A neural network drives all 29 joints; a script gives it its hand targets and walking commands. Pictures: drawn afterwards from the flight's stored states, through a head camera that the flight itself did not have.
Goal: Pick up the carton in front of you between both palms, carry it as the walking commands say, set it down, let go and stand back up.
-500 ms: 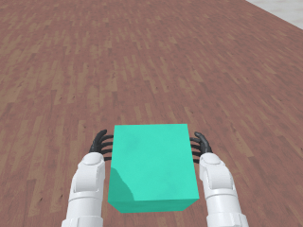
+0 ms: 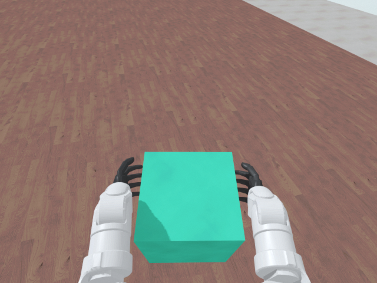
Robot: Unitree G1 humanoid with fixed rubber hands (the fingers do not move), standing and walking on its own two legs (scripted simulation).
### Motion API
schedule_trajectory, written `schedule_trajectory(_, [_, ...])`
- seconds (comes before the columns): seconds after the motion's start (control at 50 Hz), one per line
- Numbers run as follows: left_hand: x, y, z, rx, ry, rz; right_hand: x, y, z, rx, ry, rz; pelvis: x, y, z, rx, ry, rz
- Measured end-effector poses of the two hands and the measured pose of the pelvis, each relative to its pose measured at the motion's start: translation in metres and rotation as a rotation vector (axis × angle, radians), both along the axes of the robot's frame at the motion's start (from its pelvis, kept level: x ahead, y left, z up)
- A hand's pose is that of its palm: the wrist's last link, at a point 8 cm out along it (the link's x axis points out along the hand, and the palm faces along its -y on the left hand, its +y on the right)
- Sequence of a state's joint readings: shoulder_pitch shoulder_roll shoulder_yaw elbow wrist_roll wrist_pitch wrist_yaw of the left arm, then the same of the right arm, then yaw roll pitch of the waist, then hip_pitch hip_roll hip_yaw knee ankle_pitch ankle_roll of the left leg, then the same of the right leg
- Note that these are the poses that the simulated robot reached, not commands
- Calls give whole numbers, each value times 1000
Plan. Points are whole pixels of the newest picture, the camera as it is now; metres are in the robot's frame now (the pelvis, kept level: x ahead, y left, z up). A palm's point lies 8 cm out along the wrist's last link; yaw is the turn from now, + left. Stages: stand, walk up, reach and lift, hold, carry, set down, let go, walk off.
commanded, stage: set down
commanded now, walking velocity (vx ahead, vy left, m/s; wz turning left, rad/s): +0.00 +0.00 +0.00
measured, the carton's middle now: (188, 211) +0.30 +0.00 -0.05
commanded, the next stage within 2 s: none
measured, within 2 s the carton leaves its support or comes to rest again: neither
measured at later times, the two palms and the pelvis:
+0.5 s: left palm (133, 213) +0.33 +0.15 -0.12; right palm (232, 207) +0.36 -0.14 -0.12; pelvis -0.01 -0.01 -0.05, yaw +2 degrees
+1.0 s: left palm (140, 226) +0.37 +0.15 -0.26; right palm (222, 213) +0.42 -0.14 -0.27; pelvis -0.04 -0.03 -0.19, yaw +2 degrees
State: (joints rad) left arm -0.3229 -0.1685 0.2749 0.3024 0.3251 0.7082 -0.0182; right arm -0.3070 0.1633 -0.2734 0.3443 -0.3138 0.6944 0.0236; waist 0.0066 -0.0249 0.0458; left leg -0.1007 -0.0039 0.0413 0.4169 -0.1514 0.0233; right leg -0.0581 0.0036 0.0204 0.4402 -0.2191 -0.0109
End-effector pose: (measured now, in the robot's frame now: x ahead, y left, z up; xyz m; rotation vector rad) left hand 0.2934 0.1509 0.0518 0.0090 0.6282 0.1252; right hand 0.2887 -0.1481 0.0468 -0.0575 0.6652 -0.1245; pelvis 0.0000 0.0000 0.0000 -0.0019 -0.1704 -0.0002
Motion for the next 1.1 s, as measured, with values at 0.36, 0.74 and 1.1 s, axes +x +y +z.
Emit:
schedule_trajectory(0.36, [41,5,-84,11,63,125,61,11,-86,-31,62,79,-2,-2,-24,9,252,19])
schedule_trajectory(0.74, [60,-6,-234,-22,-27,255,105,6,-241,30,-23,68,-22,-29,-125,10,775,16])
schedule_trajectory(1.1, [79,-2,-343,-10,26,292,141,13,-347,-8,27,147,-44,-32,-220,9,926,22])
